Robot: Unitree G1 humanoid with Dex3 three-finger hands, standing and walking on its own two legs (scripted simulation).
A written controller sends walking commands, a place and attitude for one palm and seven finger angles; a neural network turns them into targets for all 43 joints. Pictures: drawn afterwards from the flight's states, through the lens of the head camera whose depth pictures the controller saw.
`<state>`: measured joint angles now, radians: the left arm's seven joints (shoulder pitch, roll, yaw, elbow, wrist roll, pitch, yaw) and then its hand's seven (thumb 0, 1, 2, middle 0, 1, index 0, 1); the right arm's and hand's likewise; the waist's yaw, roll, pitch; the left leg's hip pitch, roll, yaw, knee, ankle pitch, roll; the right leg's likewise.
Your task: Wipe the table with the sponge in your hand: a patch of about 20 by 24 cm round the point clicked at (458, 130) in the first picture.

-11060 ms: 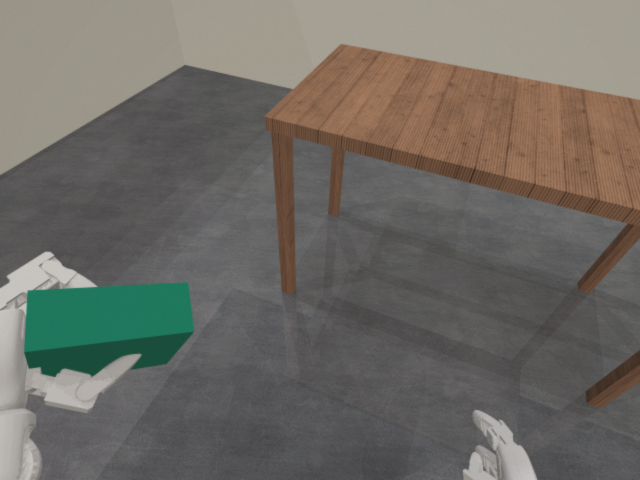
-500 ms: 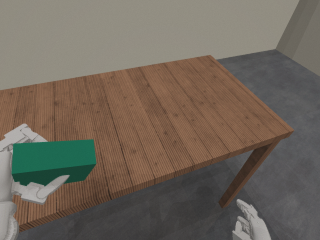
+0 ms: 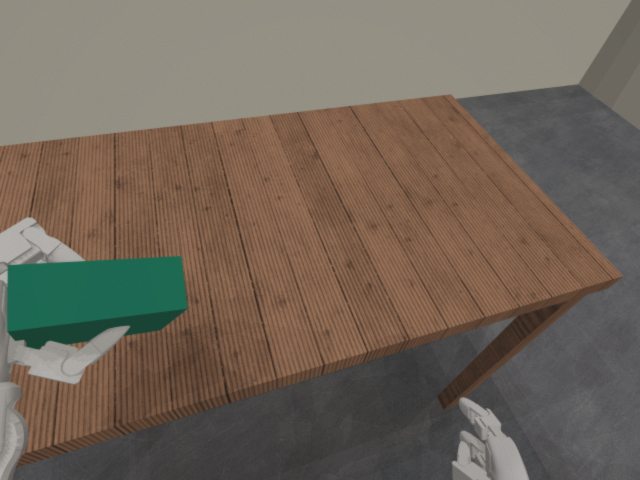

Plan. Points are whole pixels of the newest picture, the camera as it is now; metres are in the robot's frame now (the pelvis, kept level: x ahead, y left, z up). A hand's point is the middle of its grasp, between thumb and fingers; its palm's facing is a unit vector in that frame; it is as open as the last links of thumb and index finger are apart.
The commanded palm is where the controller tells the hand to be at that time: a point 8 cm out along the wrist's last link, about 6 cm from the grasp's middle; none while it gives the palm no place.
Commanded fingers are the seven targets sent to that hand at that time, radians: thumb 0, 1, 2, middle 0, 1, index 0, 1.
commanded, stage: come to a stop and stand still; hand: left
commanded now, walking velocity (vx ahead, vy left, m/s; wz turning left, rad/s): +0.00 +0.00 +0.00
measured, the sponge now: (125, 302) +0.24 +0.22 +0.14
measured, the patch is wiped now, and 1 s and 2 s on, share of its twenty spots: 0.00 0.00 0.00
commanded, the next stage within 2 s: look again from close up in 0.44 s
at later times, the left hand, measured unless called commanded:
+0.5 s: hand (75, 299) +0.23 +0.26 +0.15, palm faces +0.40 -0.85 -0.35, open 9.0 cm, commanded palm +0.17 +0.29 +0.18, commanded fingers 0.00 0.10 1.30 -1.20 -1.60 -1.20 -1.60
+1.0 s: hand (46, 281) +0.23 +0.27 +0.18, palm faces +0.41 -0.78 -0.47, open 9.0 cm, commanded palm +0.16 +0.29 +0.18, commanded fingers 0.00 0.10 1.30 -1.20 -1.60 -1.20 -1.60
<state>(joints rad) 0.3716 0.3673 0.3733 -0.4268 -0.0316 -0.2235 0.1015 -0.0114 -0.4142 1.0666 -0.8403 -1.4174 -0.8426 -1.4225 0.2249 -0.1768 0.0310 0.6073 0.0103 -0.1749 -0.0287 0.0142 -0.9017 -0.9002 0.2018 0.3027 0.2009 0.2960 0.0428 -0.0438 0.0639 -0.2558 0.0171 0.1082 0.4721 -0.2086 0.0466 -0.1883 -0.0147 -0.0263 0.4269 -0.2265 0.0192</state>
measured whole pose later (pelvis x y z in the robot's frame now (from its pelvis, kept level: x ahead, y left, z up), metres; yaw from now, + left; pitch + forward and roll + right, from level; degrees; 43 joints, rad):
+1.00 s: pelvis +0.00 +0.00 +0.00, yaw +3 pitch -1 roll -1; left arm 0.23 0.49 0.35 -0.39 0.01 -0.16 0.07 -0.01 -0.42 1.07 -0.84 -1.42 -0.85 -1.42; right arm 0.24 -0.21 0.02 0.55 0.01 -0.11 -0.07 0.01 -0.90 -0.90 0.20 0.30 0.20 0.30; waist 0.05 -0.03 0.06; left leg -0.27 -0.01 0.07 0.49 -0.21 0.05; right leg -0.19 -0.03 -0.05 0.47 -0.25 0.01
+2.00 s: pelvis +0.01 -0.07 -0.01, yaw +3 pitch -2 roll +1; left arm 0.34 0.65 0.27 -0.44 0.35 0.16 -0.01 -0.01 -0.42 1.07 -0.84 -1.42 -0.84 -1.43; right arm 0.16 -0.29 0.00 0.58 0.04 -0.02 -0.11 0.01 -0.90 -0.90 0.20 0.30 0.20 0.30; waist 0.09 0.08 -0.01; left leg -0.30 0.05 0.03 0.60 -0.27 -0.03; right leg -0.24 0.03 -0.08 0.62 -0.36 -0.07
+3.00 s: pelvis -0.03 -0.03 +0.00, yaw +2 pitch -6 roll +0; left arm 0.10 0.63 0.01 -0.33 0.81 0.38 -0.13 -0.01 -0.42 1.07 -0.84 -1.42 -0.85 -1.43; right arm -0.01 -0.27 0.06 0.65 0.05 0.07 -0.08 0.01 -0.90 -0.90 0.20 0.30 0.16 0.28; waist 0.14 0.12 0.03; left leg -0.17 0.00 0.06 0.40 -0.12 0.02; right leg -0.13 -0.01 -0.05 0.46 -0.22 -0.02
